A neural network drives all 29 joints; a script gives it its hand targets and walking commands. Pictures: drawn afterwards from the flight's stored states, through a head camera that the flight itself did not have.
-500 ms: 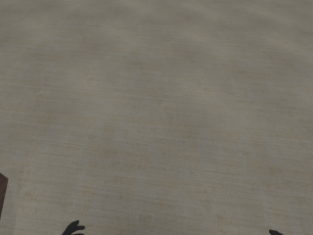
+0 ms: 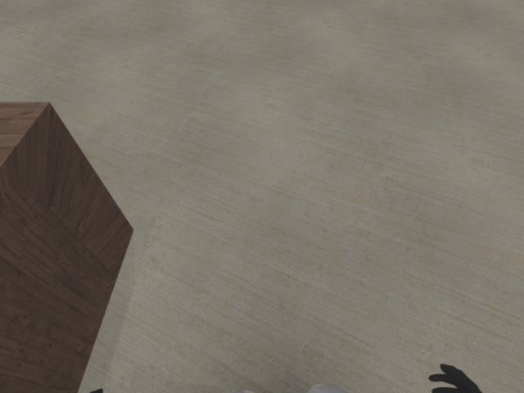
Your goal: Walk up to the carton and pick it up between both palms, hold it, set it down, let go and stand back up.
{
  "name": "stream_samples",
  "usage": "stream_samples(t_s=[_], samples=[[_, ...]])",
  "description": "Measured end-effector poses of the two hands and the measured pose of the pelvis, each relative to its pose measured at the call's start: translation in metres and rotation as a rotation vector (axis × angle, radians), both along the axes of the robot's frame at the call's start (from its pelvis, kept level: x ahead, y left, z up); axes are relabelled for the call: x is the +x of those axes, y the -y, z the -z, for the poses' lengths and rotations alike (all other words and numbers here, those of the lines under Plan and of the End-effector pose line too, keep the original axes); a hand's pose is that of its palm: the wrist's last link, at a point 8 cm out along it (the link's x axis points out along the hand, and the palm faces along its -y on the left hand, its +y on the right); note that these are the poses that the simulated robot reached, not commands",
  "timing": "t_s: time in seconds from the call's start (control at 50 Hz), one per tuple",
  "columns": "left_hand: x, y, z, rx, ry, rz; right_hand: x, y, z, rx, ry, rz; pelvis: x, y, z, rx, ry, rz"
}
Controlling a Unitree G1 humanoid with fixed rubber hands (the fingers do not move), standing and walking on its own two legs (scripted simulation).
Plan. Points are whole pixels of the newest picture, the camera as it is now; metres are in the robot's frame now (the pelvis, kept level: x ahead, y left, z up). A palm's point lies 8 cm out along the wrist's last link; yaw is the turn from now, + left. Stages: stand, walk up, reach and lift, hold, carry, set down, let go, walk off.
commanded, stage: walk up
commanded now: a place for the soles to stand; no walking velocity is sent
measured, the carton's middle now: out of the picture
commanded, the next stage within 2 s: none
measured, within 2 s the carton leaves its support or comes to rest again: neither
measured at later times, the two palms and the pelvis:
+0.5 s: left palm out of the picture -0.03 +0.41 -0.13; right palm (357, 320) +0.24 -0.13 -0.07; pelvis +0.01 +0.10 -0.01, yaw +25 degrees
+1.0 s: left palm out of the picture -0.10 +0.51 -0.11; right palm (230, 271) +0.34 +0.08 -0.09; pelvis +0.05 +0.22 -0.01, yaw +46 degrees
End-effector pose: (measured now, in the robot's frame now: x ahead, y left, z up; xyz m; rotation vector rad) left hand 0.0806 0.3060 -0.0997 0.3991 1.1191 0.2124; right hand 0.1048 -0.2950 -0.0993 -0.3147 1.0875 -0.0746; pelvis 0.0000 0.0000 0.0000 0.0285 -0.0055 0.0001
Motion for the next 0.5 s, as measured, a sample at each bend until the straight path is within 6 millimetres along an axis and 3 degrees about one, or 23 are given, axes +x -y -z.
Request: stream_samples(t_s=[0.1, 0.22, 0.38, 0.5], samples=[[-0.024, -0.014, -0.004, -0.004, 0.015, -0.087, 0.026, -0.019, -0.006, -0.007, -0.014, -0.095, 0.0, -0.008, -0.005, -0.021, -0.01, -0.096], [-0.054, -0.039, 0.008, -0.029, 0.03, -0.191, 0.062, -0.042, -0.016, -0.07, -0.013, -0.221, 0.001, -0.032, -0.001, -0.049, -0.01, -0.206], [-0.102, -0.086, 0.043, -0.092, 0.032, -0.348, 0.107, -0.122, -0.023, -0.121, 0.035, -0.382, 0.001, -0.084, 0.014, -0.043, 0.006, -0.362], [-0.112, -0.106, 0.033, -0.084, 0.072, -0.418, 0.135, -0.161, -0.028, -0.118, 0.033, -0.461, 0.009, -0.104, 0.008, -0.039, 0.007, -0.444]])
